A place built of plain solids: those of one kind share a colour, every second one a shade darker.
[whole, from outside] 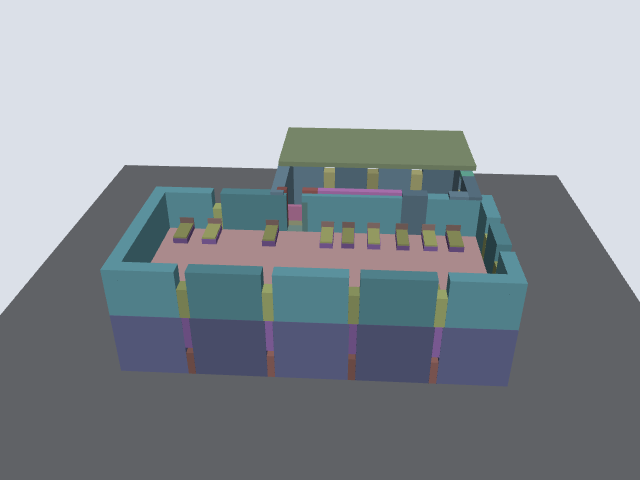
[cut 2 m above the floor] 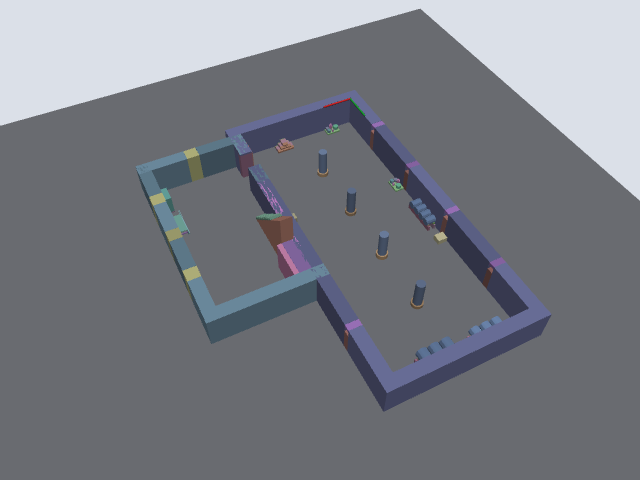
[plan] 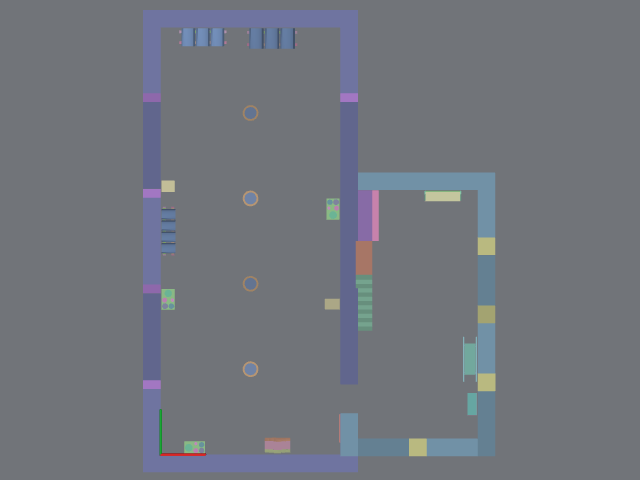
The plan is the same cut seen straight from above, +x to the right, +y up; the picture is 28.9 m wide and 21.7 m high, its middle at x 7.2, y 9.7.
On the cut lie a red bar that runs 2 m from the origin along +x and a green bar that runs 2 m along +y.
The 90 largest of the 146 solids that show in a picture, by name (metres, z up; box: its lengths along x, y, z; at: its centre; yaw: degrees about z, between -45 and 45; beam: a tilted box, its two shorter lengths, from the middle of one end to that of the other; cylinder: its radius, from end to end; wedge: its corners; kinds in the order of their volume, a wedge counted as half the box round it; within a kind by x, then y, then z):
{
 "wall_undercroft_1": {"box": [0.8, 3.76, 4.06], "at": [-0.4, 1.08, 1.73]},
 "wall_undercroft_2": {"box": [0.8, 3.92, 4.06], "at": [-0.4, 5.33, 1.73]},
 "wall_undercroft_3": {"box": [0.8, 3.92, 4.06], "at": [-0.4, 9.65, 1.73]},
 "wall_undercroft_4": {"box": [0.8, 3.92, 4.06], "at": [-0.4, 13.97, 1.73]},
 "wall_undercroft_5": {"box": [0.8, 3.76, 4.06], "at": [-0.4, 18.22, 1.73]},
 "wall_undercroft_6": {"box": [9.72, 0.8, 4.06], "at": [4.06, -0.4, 1.73]},
 "wall_undercroft_7": {"box": [9.72, 0.8, 4.06], "at": [4.06, 19.7, 1.73]},
 "wall_undercroft_8": {"box": [0.8, 2.67, 4.06], "at": [8.52, 0.53, 1.73]},
 "wall_undercroft_9": {"box": [0.8, 12.77, 4.06], "at": [8.52, 9.55, 1.73]},
 "wall_undercroft_10": {"box": [0.8, 3.76, 4.06], "at": [8.52, 18.22, 1.73]},
 "wall_vestibule_1": {"box": [0.8, 1.94, 7.07], "at": [8.52, 0.9, 3.23]},
 "wall_vestibule_2": {"box": [0.8, 1.54, 7.07], "at": [8.52, 3.94, 3.23]},
 "wall_vestibule_3": {"box": [0.8, 0.8, 7.07], "at": [8.52, 12.35, 3.23]},
 "wall_vestibule_4": {"box": [3.1, 0.8, 7.07], "at": [9.67, 0.32, 3.23]},
 "wall_vestibule_5": {"box": [7.01, 0.8, 7.07], "at": [11.62, 12.35, 3.23]},
 "wall_vestibule_6": {"box": [3.1, 0.8, 7.07], "at": [13.58, 0.32, 3.23]},
 "wall_vestibule_7": {"box": [0.8, 2.94, 7.07], "at": [14.73, 1.39, 3.23]},
 "wall_vestibule_8": {"box": [0.8, 2.28, 7.07], "at": [14.73, 4.8, 3.23]},
 "wall_vestibule_9": {"box": [0.8, 2.28, 7.07], "at": [14.73, 7.88, 3.23]},
 "wall_vestibule_10": {"box": [0.8, 2.94, 7.07], "at": [14.73, 11.29, 3.23]},
 "wall_dorter_1": {"box": [0.8, 3.69, 2.8], "at": [-0.4, 1.04, 5.17]},
 "wall_dorter_2": {"box": [0.8, 3.77, 2.8], "at": [-0.4, 5.33, 5.17]},
 "wall_dorter_3": {"box": [0.8, 3.77, 2.8], "at": [-0.4, 9.65, 5.17]},
 "wall_dorter_4": {"box": [0.8, 3.77, 2.8], "at": [-0.4, 13.97, 5.17]},
 "wall_dorter_5": {"box": [0.8, 3.69, 2.8], "at": [-0.4, 18.26, 5.17]},
 "wall_dorter_6": {"box": [2.98, 0.8, 2.8], "at": [0.69, -0.4, 5.17]},
 "wall_dorter_7": {"box": [2.36, 0.8, 2.8], "at": [4.06, -0.4, 5.17]},
 "wall_dorter_8": {"box": [9.72, 0.8, 2.8], "at": [4.06, 19.7, 5.17]},
 "wall_dorter_9": {"box": [2.98, 0.8, 2.8], "at": [7.43, -0.4, 5.17]},
 "wall_dorter_10": {"box": [0.8, 11.63, 2.8], "at": [8.52, 5.01, 5.17]},
 "wall_dorter_11": {"box": [0.8, 4.08, 2.8], "at": [8.52, 13.82, 5.17]},
 "wall_dorter_12": {"box": [0.8, 3.69, 2.8], "at": [8.52, 18.26, 5.17]},
 "floor_dorter_1": {"box": [8.12, 19.3, 0.4], "at": [4.06, 9.65, 3.87]},
 "over_vestibule_1": {"box": [6.01, 11.83, 0.3], "at": [11.62, 6.34, 8.43]},
 "wall_right_1": {"box": [0.45, 5.61, 7.07], "at": [8.7, 7.51, 3.23]},
 "wall_vestibule_under_light_1": {"box": [0.8, 0.8, 5.72], "at": [11.62, 0.32, 2.56]},
 "wall_vestibule_under_light_2": {"box": [0.8, 0.8, 5.72], "at": [14.73, 3.26, 2.56]},
 "wall_vestibule_under_light_3": {"box": [0.8, 0.8, 5.72], "at": [14.73, 6.34, 2.56]},
 "wall_vestibule_under_light_4": {"box": [0.8, 0.8, 5.72], "at": [14.73, 9.42, 2.56]},
 "mass_under_head_1": {"box": [0.74, 2.31, 4.07], "at": [9.19, 10.8, 1.74]},
 "fill_under_steps_1": {"wedge": [[8.82, 5.4, -0.3], [8.82, 5.4, -0.24], [8.82, 9.65, -0.3], [8.82, 9.65, 3.86], [9.56, 5.4, -0.3], [9.56, 5.4, -0.24], [9.56, 9.65, -0.3], [9.56, 9.65, 3.86]]},
 "wall_dorter_under_light_1": {"box": [0.8, 0.55, 1.75], "at": [-0.4, 3.16, 4.64]},
 "wall_dorter_under_light_2": {"box": [0.8, 0.55, 1.75], "at": [-0.4, 7.49, 4.64]},
 "wall_dorter_under_light_3": {"box": [0.8, 0.55, 1.75], "at": [-0.4, 11.81, 4.64]},
 "wall_dorter_under_light_4": {"box": [0.8, 0.55, 1.75], "at": [-0.4, 16.14, 4.64]},
 "wall_dorter_under_light_5": {"box": [0.7, 0.8, 1.75], "at": [2.53, -0.4, 4.64]},
 "wall_dorter_under_light_6": {"box": [0.7, 0.8, 1.75], "at": [5.59, -0.4, 4.64]},
 "wall_dorter_under_light_7": {"box": [0.8, 0.55, 1.75], "at": [8.52, 16.14, 4.64]},
 "bed_frame_dorter_1": {"box": [1.96, 0.8, 0.33], "at": [7.11, 9.22, 4.24]},
 "bed_frame_dorter_2": {"box": [1.93, 0.89, 0.33], "at": [7.12, 1.44, 4.23]},
 "bed_frame_dorter_3": {"box": [1.93, 0.81, 0.36], "at": [7.12, 12.7, 4.25]},
 "bed_frame_dorter_4": {"box": [1.92, 0.82, 0.3], "at": [7.13, 2.97, 4.22]},
 "bed_frame_dorter_5": {"box": [1.92, 0.76, 0.3], "at": [7.13, 4.61, 4.22]},
 "bed_frame_dorter_6": {"box": [1.92, 0.79, 0.34], "at": [7.13, 6.36, 4.24]},
 "bed_frame_dorter_7": {"box": [1.9, 0.78, 0.32], "at": [7.14, 7.93, 4.23]},
 "bed_frame_dorter_8": {"box": [1.89, 0.88, 0.34], "at": [7.15, 16.36, 4.24]},
 "bed_frame_dorter_9": {"box": [1.88, 0.88, 0.33], "at": [7.15, 18.13, 4.23]},
 "parapet_head_1": {"box": [0.3, 2.3, 5.39], "at": [9.71, 10.8, 2.4]},
 "wall_undercroft_over_light_1": {"box": [0.8, 0.4, 1.96], "at": [-0.4, 3.16, 2.78]},
 "wall_undercroft_over_light_2": {"box": [0.8, 0.4, 1.96], "at": [-0.4, 7.49, 2.78]},
 "wall_undercroft_over_light_3": {"box": [0.8, 0.4, 1.96], "at": [-0.4, 11.81, 2.78]},
 "wall_undercroft_over_light_4": {"box": [0.8, 0.4, 1.96], "at": [-0.4, 16.14, 2.78]},
 "wall_undercroft_over_light_5": {"box": [0.8, 0.4, 1.96], "at": [8.52, 16.14, 2.78]},
 "wall_undercroft_under_light_1": {"box": [0.8, 0.4, 1.75], "at": [-0.4, 3.16, 0.57]},
 "wall_undercroft_under_light_2": {"box": [0.8, 0.4, 1.75], "at": [-0.4, 7.49, 0.57]},
 "wall_undercroft_under_light_3": {"box": [0.8, 0.4, 1.75], "at": [-0.4, 11.81, 0.57]},
 "wall_undercroft_under_light_4": {"box": [0.8, 0.4, 1.75], "at": [-0.4, 16.14, 0.57]},
 "wall_undercroft_under_light_5": {"box": [0.8, 0.4, 1.75], "at": [8.52, 16.14, 0.57]},
 "wall_wallhead_1": {"box": [0.45, 0.96, 3.0], "at": [8.7, 10.35, 5.27]},
 "wall_wallhead_2": {"box": [0.45, 0.62, 3.0], "at": [8.7, 12.09, 5.27]},
 "pier_undercroft_1": {"cylinder": 0.27, "from": [4.06, 3.86, 0.26], "to": [4.06, 3.86, 1.9]},
 "pier_undercroft_2": {"cylinder": 0.27, "from": [4.06, 7.72, 0.24], "to": [4.06, 7.72, 1.9]},
 "pier_undercroft_3": {"cylinder": 0.27, "from": [4.06, 11.58, 0.28], "to": [4.06, 11.58, 1.9]},
 "pier_undercroft_4": {"cylinder": 0.27, "from": [4.06, 15.44, 0.23], "to": [4.06, 15.44, 1.9]},
 "bed_pallet_dorter_1": {"box": [1.84, 0.74, 0.11], "at": [7.08, 9.22, 4.46]},
 "bed_pallet_dorter_2": {"box": [1.81, 0.83, 0.11], "at": [7.09, 1.44, 4.45]},
 "bed_pallet_dorter_3": {"box": [1.81, 0.75, 0.11], "at": [7.09, 12.7, 4.48]},
 "bed_pallet_dorter_4": {"box": [1.8, 0.76, 0.11], "at": [7.1, 2.97, 4.43]},
 "bed_pallet_dorter_5": {"box": [1.8, 0.73, 0.11], "at": [7.1, 6.36, 4.46]},
 "bed_pallet_dorter_6": {"box": [1.78, 0.72, 0.11], "at": [7.11, 7.93, 4.45]},
 "bed_pallet_dorter_7": {"box": [1.77, 0.82, 0.11], "at": [7.12, 16.36, 4.47]},
 "bed_pallet_dorter_8": {"box": [1.76, 0.82, 0.11], "at": [7.12, 18.13, 4.45]},
 "jamb_wall_head_1": {"box": [0.8, 0.35, 2.05], "at": [8.52, 10.65, 5.09]},
 "jamb_slype_1": {"box": [0.8, 0.35, 1.92], "at": [8.52, 1.69, 0.91]},
 "aumbry_carcase_vestibule_1": {"box": [0.42, 0.99, 1.16], "at": [14.08, 2.28, 0.67]},
 "threshold_wall_head_1": {"box": [0.8, 1.65, 0.3], "at": [8.52, 11.3, 3.92]},
 "floor_head_the_stone_1": {"box": [0.74, 1.66, 0.3], "at": [9.19, 11.13, 3.92]},
 "settle_locker_vestibule_1": {"box": [1.58, 0.44, 0.51], "at": [12.76, 11.66, 0.2]},
 "wall_vestibule_over_light_1": {"box": [0.8, 0.8, 0.35], "at": [11.62, 0.32, 6.59]},
 "crate_undercroft_1": {"box": [0.68, 0.48, 0.5], "at": [7.75, 6.8, 0.2]}
}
